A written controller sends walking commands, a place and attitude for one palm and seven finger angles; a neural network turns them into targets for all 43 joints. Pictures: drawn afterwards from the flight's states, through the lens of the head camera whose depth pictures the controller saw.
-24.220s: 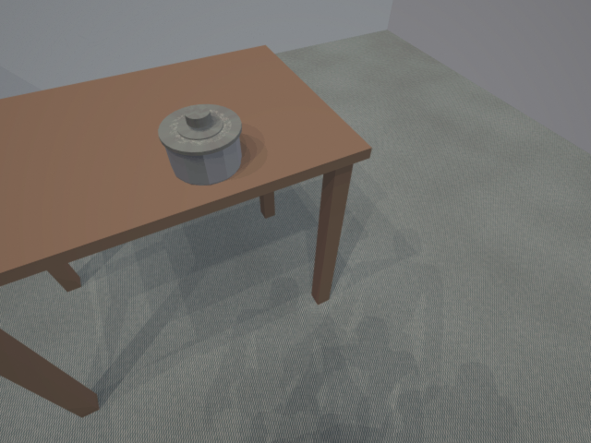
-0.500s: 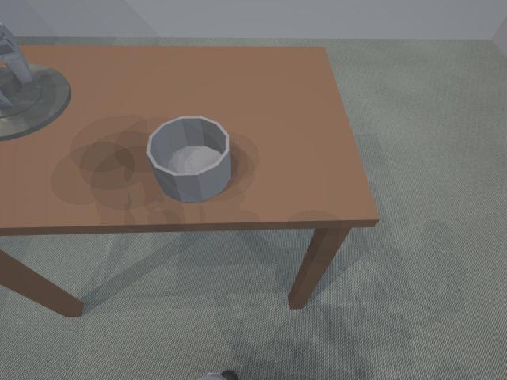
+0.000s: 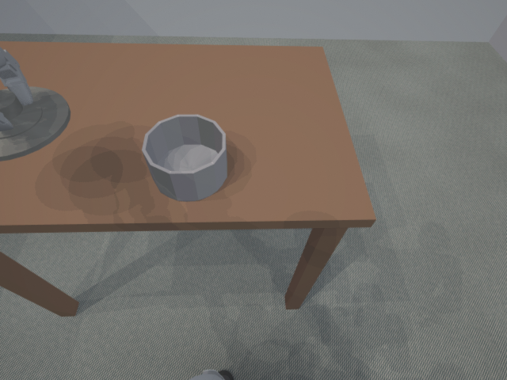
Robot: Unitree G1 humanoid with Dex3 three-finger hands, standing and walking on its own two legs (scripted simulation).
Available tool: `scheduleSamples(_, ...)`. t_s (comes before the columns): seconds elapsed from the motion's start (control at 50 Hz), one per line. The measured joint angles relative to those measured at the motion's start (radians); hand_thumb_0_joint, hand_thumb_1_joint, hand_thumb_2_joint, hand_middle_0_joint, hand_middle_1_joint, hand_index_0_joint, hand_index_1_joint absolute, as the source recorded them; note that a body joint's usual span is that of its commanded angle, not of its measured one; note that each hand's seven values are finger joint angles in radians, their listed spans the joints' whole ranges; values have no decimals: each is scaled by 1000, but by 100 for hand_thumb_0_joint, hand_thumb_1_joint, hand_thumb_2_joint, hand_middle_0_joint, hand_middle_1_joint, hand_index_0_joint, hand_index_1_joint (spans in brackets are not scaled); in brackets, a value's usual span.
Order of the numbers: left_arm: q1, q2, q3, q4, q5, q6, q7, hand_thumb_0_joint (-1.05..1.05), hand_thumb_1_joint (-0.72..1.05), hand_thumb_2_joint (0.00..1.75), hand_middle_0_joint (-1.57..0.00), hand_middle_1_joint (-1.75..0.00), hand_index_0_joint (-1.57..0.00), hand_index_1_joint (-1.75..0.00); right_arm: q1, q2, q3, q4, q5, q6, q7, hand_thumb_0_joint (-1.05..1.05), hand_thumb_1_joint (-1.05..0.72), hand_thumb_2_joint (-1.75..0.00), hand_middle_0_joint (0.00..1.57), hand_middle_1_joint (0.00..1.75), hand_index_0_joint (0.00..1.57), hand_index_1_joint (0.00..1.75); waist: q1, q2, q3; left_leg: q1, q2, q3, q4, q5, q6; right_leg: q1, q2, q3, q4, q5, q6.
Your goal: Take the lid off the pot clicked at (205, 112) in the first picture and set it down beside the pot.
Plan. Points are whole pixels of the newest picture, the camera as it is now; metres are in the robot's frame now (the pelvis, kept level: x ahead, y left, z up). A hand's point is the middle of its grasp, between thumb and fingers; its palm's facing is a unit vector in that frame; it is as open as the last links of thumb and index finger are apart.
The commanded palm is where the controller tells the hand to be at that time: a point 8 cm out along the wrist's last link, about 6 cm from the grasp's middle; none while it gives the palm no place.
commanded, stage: lower the lid onto the table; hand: left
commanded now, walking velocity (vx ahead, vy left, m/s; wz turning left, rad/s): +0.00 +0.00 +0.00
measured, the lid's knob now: (0, 105) +0.47 +0.35 +0.17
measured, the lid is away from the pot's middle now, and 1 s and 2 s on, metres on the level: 0.24 0.24 0.24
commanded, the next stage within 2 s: open the fingers wide in 2.00 s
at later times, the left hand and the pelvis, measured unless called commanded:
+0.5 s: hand (5, 123) +0.45 +0.35 +0.15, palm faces -0.40 -0.16 -0.90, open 7.8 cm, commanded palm +0.49 +0.35 +0.22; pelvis +0.00 +0.01 -0.01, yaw -1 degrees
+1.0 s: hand (23, 135) +0.46 +0.34 +0.12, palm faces -0.44 -0.13 -0.89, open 7.8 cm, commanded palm +0.50 +0.34 +0.19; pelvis +0.00 +0.01 -0.01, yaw -2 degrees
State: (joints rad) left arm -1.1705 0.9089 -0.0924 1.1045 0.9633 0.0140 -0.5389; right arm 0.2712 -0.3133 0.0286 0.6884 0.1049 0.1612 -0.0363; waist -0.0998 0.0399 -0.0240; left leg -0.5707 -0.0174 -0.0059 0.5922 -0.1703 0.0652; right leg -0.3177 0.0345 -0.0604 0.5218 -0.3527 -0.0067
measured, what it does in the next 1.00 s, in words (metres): stands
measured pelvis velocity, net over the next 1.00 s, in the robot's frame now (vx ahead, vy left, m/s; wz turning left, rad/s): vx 0.00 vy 0.01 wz -0.03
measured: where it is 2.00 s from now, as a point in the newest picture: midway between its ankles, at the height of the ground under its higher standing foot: outside the picture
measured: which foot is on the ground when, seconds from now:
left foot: down 0.00-1.00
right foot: down 0.00-1.00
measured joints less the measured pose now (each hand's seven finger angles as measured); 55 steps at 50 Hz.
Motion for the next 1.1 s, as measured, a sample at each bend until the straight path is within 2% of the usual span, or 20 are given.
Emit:
scheduleSamples(0.32, 38, 7, 35, 13, 3, -35, 19, -2, 23, 75, -69, -98, -64, -93, 15, 5, 3, 2, -2, -2, -13, 1, -91, -90, 20, 29, 21, 30, -8, -3, -6, -34, 6, 9, 32, -16, 4, -34, 4, 10, 26, -9, 4)
scheduleSamples(0.62, 52, -17, 23, 8, 14, -66, 39, -2, 23, 75, -69, -98, -64, -93, 34, 9, -1, 3, -7, -11, -27, 1, -90, -90, 20, 29, 21, 30, -8, -3, -11, -77, 5, 13, 64, -27, 12, -77, 1, 14, 60, -21, 11)
scheduleSamples(0.7, 39, -19, 26, 44, 5, -73, 49, -2, 23, 75, -69, -98, -63, -93, 34, 10, 1, 6, -6, -11, -28, 1, -90, -90, 20, 29, 21, 30, -14, -5, -17, -90, 6, 14, 76, -32, 14, -90, 1, 14, 71, -25, 13)
scheduleSamples(0.76, 37, -20, 12, 56, 17, -70, 53, -3, 23, 75, -69, -98, -63, -93, 37, 9, 0, 5, -6, -12, -29, 1, -90, -90, 20, 30, 21, 30, -17, -5, -19, -101, 7, 15, 86, -36, 14, -102, 2, 15, 81, -29, 13)
scheduleSamples(0.88, 50, -13, 30, 66, 19, -85, 59, -2, 23, 75, -69, -98, -63, -93, 46, 8, 0, 7, -6, -15, -38, 1, -90, -90, 20, 30, 21, 30, -22, -4, -23, -119, 12, 16, 102, -43, 15, -118, 6, 18, 92, -33, 15)
scheduleSamples(1.1, 68, -31, 25, 39, 19, -104, 68, -2, 23, 75, -69, -98, -63, -93, 62, 9, -7, 13, -11, -16, -42, 1, -90, -90, 20, 30, 21, 30, -15, -1, -28, -140, 12, 18, 120, -48, 16, -141, 6, 19, 115, -41, 13)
